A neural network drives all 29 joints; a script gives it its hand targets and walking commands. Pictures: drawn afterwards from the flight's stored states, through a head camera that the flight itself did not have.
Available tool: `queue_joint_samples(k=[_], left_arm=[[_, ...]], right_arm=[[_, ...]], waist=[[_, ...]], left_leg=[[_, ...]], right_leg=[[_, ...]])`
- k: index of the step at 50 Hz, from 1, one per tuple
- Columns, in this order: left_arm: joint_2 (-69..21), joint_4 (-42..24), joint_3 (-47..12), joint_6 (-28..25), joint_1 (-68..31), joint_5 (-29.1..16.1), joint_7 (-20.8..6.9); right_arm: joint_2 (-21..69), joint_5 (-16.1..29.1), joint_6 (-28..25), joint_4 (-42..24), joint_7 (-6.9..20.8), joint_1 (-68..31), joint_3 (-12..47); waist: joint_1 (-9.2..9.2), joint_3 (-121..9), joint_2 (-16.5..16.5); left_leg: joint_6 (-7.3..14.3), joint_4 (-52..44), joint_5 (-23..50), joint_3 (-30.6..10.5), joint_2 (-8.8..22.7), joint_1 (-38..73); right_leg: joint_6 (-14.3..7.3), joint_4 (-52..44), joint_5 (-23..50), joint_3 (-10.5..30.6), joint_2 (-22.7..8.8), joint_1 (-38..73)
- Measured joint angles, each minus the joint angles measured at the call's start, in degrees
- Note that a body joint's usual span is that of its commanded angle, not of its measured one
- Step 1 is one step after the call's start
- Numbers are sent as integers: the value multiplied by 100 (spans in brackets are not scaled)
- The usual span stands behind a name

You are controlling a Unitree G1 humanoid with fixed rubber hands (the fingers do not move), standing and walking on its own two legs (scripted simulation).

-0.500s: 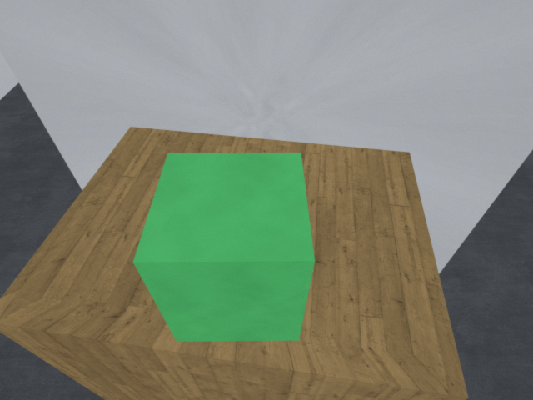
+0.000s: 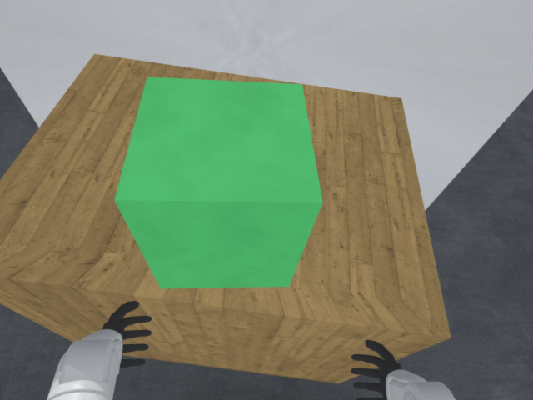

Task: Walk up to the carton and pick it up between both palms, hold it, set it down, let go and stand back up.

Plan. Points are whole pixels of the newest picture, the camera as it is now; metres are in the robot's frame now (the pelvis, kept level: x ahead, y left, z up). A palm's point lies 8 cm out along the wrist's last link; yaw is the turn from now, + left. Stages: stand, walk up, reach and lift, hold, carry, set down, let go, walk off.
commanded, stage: reach and lift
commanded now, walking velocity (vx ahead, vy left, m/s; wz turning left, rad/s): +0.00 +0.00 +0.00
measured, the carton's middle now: (226, 193) +0.42 +0.05 +0.06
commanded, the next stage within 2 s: none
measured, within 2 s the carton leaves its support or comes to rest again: neither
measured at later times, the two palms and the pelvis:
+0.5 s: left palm out of the picture +0.15 +0.23 -0.05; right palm (374, 393) +0.15 -0.15 -0.05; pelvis -0.05 +0.02 +0.01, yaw -2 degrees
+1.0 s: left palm out of the picture +0.15 +0.26 -0.03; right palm out of the picture +0.13 -0.14 -0.03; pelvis -0.02 +0.03 +0.03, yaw -2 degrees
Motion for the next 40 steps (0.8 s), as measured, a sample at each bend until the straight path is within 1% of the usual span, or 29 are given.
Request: queue_joint_samples(k=[2, 4, 5, 7, 10, 12, 14, 17, 20, 22, 26, 30, 33, 36, 40], left_arm=[[-247, -634, -59, 301, 553, 248, -128], [-467, -971, -123, 368, 1152, 327, -155], [-542, -1048, -156, 303, 1428, 301, -123], [-597, -974, -223, -16, 1811, 132, 21], [-437, -572, -346, -581, 1979, -256, 292], [-228, -369, -433, -856, 1895, -527, 454], [-6, -251, -544, -1044, 1698, -773, 579], [229, -305, -699, -1244, 1379, -1053, 687], [307, -426, -797, -1280, 1135, -1222, 641], [272, -521, -838, -1263, 1116, -1216, 573], [28, -573, -795, -1329, 1445, -986, 444], [-181, -391, -672, -1531, 1889, -787, 404], [-165, -188, -631, -1837, 2112, -816, 427], [-22, -77, -640, -2259, 2216, -936, 480], [194, -90, -680, -2893, 2194, -1113, 582]], right_arm=[[124, 25, -304, -522, -70, 530, 40], [189, -198, -624, -963, -41, 1088, -15], [203, -368, -754, -1167, -1, 1353, -78], [222, -722, -921, -1536, 106, 1768, -260], [291, -1149, -912, -2012, 269, 2020, -522], [371, -1328, -817, -2247, 331, 1939, -668], [445, -1353, -697, -2372, 331, 1683, -802], [507, -1270, -551, -2368, 240, 1147, -912], [544, -1079, -390, -2320, 67, 747, -859], [588, -973, -344, -2284, -4, 693, -806], [649, -895, -409, -2246, -56, 1128, -677], [679, -1026, -500, -2385, -23, 1866, -722], [726, -1147, -620, -2627, 20, 2379, -804], [836, -1216, -803, -2892, 34, 2746, -853], [995, -1312, -1147, -3186, 17, 2913, -853]], waist=[[-53, 211, 77], [-34, 369, 144], [18, 415, 160], [219, 522, 193], [504, 623, 236], [635, 613, 226], [708, 566, 235], [711, 448, 297], [621, 363, 347], [541, 306, 349], [432, 220, 285], [440, 254, 224], [500, 333, 188], [569, 385, 151], [614, 364, 139]], left_leg=[[-35, -364, 185, 61, 76, 433], [-65, -632, 318, 159, 106, 752], [-27, -709, 325, 227, 98, 839], [95, -697, 296, 377, 98, 848], [178, -539, 329, 483, 105, 568], [199, -371, 349, 483, 91, 283], [205, -177, 345, 439, 86, 19], [215, 57, 329, 338, 90, -204], [222, -11, 390, 254, 75, -46], [220, -249, 485, 224, 58, 244], [209, -965, 735, 234, 12, 1045], [196, -1404, 877, 263, -12, 1567], [196, -1444, 876, 281, -13, 1662], [194, -1363, 831, 292, -6, 1602], [215, -1279, 789, 296, -8, 1475]], right_leg=[[98, -398, 331, 70, 89, 405], [144, -734, 512, 179, 138, 723], [126, -859, 490, 235, 140, 820], [19, -888, 384, 353, 142, 811], [50, -615, 467, 423, 120, 441], [87, -397, 457, 407, 83, 138], [100, -212, 434, 350, 54, -104], [53, -65, 431, 236, 37, -253], [37, -206, 495, 156, 31, -32], [35, -476, 595, 136, 37, 285], [72, -1191, 839, 176, 53, 1087], [99, -1595, 966, 224, 64, 1585], [96, -1606, 950, 242, 66, 1662], [82, -1513, 904, 249, 67, 1592], [75, -1418, 868, 248, 58, 1459]])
